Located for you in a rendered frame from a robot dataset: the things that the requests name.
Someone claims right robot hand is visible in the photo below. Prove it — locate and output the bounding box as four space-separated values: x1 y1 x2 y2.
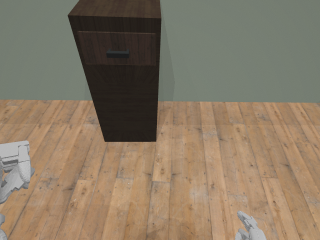
235 210 267 240

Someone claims left robot hand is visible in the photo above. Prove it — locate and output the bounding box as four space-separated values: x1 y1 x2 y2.
0 140 35 205

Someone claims cabinet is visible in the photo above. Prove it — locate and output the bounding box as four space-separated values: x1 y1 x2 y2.
67 0 162 142

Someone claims handle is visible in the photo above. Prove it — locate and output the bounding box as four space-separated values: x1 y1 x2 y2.
106 48 130 58

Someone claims drawer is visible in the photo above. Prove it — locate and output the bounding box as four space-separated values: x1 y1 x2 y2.
78 31 156 65

